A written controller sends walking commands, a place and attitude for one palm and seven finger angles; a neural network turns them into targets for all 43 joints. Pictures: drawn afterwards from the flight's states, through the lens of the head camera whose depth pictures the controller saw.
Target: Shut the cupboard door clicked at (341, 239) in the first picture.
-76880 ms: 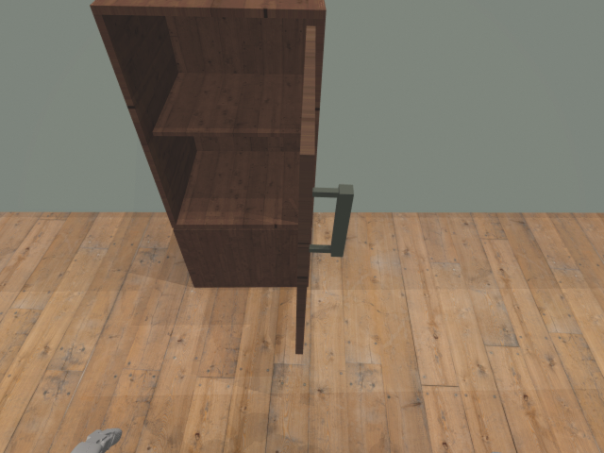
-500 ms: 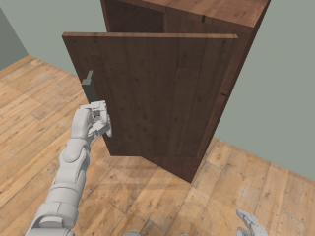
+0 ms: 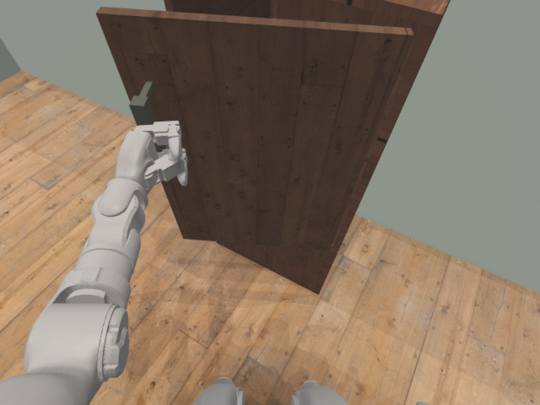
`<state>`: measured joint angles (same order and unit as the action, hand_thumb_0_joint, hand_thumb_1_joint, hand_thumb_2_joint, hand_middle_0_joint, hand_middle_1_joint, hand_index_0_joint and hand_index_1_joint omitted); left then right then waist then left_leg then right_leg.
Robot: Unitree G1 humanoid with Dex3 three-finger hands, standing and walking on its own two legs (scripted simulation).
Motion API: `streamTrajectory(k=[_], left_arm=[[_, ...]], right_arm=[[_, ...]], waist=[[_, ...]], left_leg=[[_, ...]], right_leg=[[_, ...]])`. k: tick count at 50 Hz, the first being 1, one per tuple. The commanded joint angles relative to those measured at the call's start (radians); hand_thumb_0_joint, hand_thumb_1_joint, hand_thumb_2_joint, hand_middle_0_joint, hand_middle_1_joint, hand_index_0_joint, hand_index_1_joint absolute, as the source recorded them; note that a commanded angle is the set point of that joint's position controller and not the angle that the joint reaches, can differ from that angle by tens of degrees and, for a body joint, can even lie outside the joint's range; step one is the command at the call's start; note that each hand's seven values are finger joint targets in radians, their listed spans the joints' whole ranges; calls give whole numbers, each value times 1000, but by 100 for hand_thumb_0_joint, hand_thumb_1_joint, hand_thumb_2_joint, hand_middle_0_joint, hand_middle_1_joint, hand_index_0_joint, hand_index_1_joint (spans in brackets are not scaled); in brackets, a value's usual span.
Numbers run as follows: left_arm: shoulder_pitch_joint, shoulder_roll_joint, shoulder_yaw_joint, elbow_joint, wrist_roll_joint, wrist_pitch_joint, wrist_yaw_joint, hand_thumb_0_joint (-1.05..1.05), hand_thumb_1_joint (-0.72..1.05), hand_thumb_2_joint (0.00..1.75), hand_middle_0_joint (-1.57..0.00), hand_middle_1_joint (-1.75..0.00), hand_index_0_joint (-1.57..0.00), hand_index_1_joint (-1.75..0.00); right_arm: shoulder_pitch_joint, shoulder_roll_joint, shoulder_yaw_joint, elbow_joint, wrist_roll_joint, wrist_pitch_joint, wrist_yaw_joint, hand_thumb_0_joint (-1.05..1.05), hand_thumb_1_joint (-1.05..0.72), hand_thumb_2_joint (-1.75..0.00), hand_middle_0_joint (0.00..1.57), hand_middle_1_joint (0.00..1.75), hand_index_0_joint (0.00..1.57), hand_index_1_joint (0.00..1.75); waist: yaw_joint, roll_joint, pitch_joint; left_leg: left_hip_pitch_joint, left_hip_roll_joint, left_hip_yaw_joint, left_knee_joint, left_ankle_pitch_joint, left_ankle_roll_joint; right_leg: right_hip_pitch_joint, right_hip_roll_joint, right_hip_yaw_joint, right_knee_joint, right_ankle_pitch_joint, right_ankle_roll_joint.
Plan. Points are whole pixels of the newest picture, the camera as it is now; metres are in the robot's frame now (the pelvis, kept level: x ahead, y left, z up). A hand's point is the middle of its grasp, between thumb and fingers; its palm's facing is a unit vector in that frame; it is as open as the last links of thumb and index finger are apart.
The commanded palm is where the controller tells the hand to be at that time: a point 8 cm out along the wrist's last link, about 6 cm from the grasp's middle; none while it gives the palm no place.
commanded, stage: push the door shut along its arc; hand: left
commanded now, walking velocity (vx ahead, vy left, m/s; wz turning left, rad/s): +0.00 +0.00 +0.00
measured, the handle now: (156, 131) +0.52 +0.18 +0.09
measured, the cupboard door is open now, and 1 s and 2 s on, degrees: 24 8 0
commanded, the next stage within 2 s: pull the fist back off the door in 1.26 s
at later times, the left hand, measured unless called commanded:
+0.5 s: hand (217, 129) +0.52 +0.08 +0.10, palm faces -0.30 -0.95 +0.00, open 3.1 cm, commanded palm +0.52 +0.13 +0.09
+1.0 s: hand (227, 113) +0.56 +0.06 +0.10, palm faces -0.38 -0.92 +0.00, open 3.1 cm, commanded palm +0.58 +0.10 +0.09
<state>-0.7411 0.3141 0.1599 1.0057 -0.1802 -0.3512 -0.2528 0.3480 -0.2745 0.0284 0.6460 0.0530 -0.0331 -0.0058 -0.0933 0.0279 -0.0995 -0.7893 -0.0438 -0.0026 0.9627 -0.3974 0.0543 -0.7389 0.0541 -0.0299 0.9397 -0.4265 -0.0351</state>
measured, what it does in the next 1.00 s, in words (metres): stands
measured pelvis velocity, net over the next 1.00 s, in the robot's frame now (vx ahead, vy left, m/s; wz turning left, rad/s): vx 0.01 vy -0.01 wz -0.02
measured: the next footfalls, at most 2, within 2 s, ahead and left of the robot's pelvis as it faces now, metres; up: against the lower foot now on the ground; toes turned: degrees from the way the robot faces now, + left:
none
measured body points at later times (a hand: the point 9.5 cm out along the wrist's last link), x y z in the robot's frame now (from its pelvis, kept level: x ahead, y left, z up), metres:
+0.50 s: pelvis +0.00 +0.00 -0.02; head +0.11 +0.01 +0.42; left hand +0.53 +0.13 +0.10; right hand +0.01 -0.26 -0.13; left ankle +0.04 +0.08 -0.68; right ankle +0.02 -0.10 -0.68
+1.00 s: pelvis +0.01 -0.01 -0.03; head +0.16 +0.00 +0.40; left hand +0.58 +0.12 +0.10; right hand -0.01 -0.28 -0.13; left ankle +0.04 +0.08 -0.68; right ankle +0.02 -0.10 -0.68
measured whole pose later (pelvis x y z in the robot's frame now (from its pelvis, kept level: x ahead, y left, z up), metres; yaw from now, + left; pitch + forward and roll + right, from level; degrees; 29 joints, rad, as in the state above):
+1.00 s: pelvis +0.01 -0.01 -0.03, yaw -1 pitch +24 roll -3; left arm -1.25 0.50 0.19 1.32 -0.10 -0.24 -0.41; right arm 0.39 -0.29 0.04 0.68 0.01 -0.06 0.00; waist -0.23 0.05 -0.11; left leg -1.08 -0.01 -0.03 1.11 -0.46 0.04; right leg -1.01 0.09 -0.06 1.05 -0.47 -0.05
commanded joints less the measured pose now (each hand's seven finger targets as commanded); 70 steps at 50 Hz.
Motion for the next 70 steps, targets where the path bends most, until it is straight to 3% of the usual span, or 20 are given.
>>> streamTrajectory(k=[1, 3, 12, 16, 18, 21, 25, 28, 32, 33, 39, 41, 49, 51, 56, 60, 64, 68, 69, 70], left_arm=[[-578, 147, 4, -146, -9, -72, -41, 0, 90, 90, -130, -150, -130, -150], [-628, 153, 1, -105, -5, -69, -46, 0, 90, 90, -130, -150, -130, -150], [-766, 172, -1, -45, 11, -63, -80, 0, 90, 90, -130, -150, -130, -150], [-793, 235, 57, -47, 12, -58, -74, 0, 90, 90, -130, -150, -130, -150], [-813, 226, 47, -2, 22, -43, -72, 0, 90, 90, -130, -150, -130, -150], [-838, 300, 107, 20, 37, -37, -58, 0, 90, 90, -130, -150, -130, -150], [-843, 339, 126, 88, 63, -20, -63, 0, 90, 90, -130, -150, -130, -150], [-850, 382, 155, 66, 72, -26, -86, 0, 90, 90, -130, -150, -130, -150], [-897, 350, 118, 57, 69, -10, -120, 0, 90, 90, -130, -150, -130, -150], [-911, 314, 85, 51, 68, -2, -128, 0, 90, 90, -130, -150, -130, -150], [-1005, 322, 77, 73, 58, 35, -149, 0, 90, 90, -130, -150, -130, -150], [-1042, 275, 37, 65, 56, 39, -155, 0, 90, 90, -130, -150, -130, -150], [-1094, 284, 38, 111, 57, 65, -172, 0, 90, 90, -130, -150, -130, -150], [-1138, 304, 46, 105, 61, 66, -173, 0, 90, 90, -130, -150, -130, -150], [-1188, 244, 2, 117, 72, 78, -173, 0, 90, 90, -130, -150, -130, -150], [-1215, 236, -7, 154, 81, 102, -173, 0, 90, 90, -130, -150, -130, -150], [-1279, 210, -30, 126, 91, 103, -172, 0, 90, 90, -130, -150, -130, -150], [-1297, 208, -30, 145, 97, 122, -176, 0, 90, 90, -130, -150, -130, -150], [-1298, 292, 208, 145, 24, 145, 30, 0, 90, 90, -130, -150, -130, -150], [-1241, 261, 186, 181, 57, 156, 134, 0, 90, 90, -130, -150, -130, -150]], right_arm=[[58, -165, -61, -84, -4, -36, -13, 0, -90, -90, 20, 30, 20, 30], [68, -169, -59, -75, -4, -38, -12, 0, -90, -90, 20, 30, 20, 30], [124, -186, -65, -44, -16, -50, -6, 0, -90, -90, 20, 30, 20, 30], [149, -191, -66, -48, -21, -47, -2, 0, -90, -90, 20, 30, 20, 30], [154, -188, -61, -42, -21, -41, 0, 0, -90, -90, 20, 30, 20, 30], [176, -194, -59, -49, -26, -36, 2, 0, -90, -90, 20, 30, 20, 30], [193, -193, -53, -53, -29, -25, 9, 0, -90, -90, 20, 30, 20, 30], [209, -192, -56, -62, -33, -20, 8, 0, -90, -90, 20, 30, 20, 30], [225, -192, -61, -52, -33, -14, 6, 0, -90, -90, 20, 30, 20, 30], [225, -189, -60, -51, -33, -12, 7, 0, -90, -90, 20, 30, 20, 30], [244, -197, -61, -16, -37, -17, -4, 0, -90, -90, 20, 30, 20, 30], [243, -191, -60, -11, -40, -25, -4, 0, -90, -90, 20, 30, 20, 30], [240, -197, -57, 21, -50, -43, -12, 0, -90, -90, 20, 30, 20, 30], [245, -197, -54, 24, -53, -49, -15, 0, -90, -90, 20, 30, 20, 30], [247, -196, -55, 46, -57, -61, -18, 0, -90, -90, 20, 30, 20, 30], [245, -198, -53, 60, -61, -68, -23, 0, -90, -90, 20, 30, 20, 30], [254, -198, -58, 74, -66, -75, -23, 0, -90, -90, 20, 30, 20, 30], [261, -197, -57, 85, -72, -80, -24, 0, -90, -90, 20, 30, 20, 30], [329, -165, -43, 39, -76, -80, -5, 0, -90, -90, 20, 30, 20, 30], [330, -162, -42, 30, -88, -78, 17, 0, -90, -90, 20, 30, 20, 30]], waist=[[-61, 21, -329], [-78, 18, -315], [-107, 81, -436], [-100, 84, -487], [-120, 58, -440], [-115, 50, -448], [-128, 52, -431], [-122, 62, -511], [-141, 81, -529], [-149, 98, -524], [-184, 90, -506], [-192, 136, -521], [-213, 120, -529], [-217, 147, -534], [-241, 174, -537], [-256, 151, -535], [-268, 206, -582], [-273, 209, -601], [-235, 200, -599], [-233, 189, -605]], left_leg=[[262, 43, -81, -115, 98, -15], [246, 47, -93, -112, 67, -15], [310, 57, -129, -66, 145, -20], [322, 57, -131, -49, 208, -19], [278, 61, -125, -45, 181, -16], [231, 55, -116, -30, 193, -10], [173, 55, -102, -10, 200, -8], [188, 56, -96, 16, 271, -6], [212, 57, -93, 36, 306, -3], [224, 56, -96, 36, 308, -4], [218, 62, -100, 52, 291, 2], [247, 56, -105, 59, 317, 4], [202, 58, -96, 98, 309, 8], [196, 55, -99, 103, 318, 10], [247, 63, -113, 121, 338, 10], [207, 62, -109, 137, 301, 11], [266, 66, -120, 152, 348, 9], [282, 60, -121, 159, 369, 9], [177, 79, -130, 139, 307, -9], [131, 76, -127, 130, 290, -14]], right_leg=[[0, -17, 37, -137, 137, -1], [-37, -15, 36, -134, 102, 0], [-128, -9, 21, -86, 130, -6], [-113, -5, 20, -71, 168, -10], [-126, -4, 20, -77, 156, -4], [-104, 0, 29, -67, 171, -4], [-95, 2, 37, -60, 192, 1], [-68, 4, 45, -41, 263, 2], [-86, 8, 46, -40, 299, 5], [-104, 9, 41, -40, 293, 5], [-147, 11, 38, -50, 269, 8], [-175, 13, 33, -39, 273, 3], [-191, 15, 32, -25, 270, 6], [-202, 18, 29, -13, 268, 2], [-294, 22, 14, 1, 238, 2], [-298, 23, 12, 4, 219, 5], [-360, 24, 2, 24, 222, 2], [-370, 30, -5, 29, 224, -1], [-300, 18, 17, 11, 215, -1], [-265, 13, 25, 18, 214, 4]])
